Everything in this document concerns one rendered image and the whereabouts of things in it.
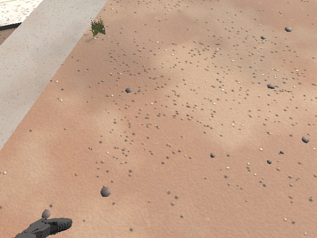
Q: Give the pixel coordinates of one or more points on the left robot hand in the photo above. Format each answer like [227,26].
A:
[43,227]

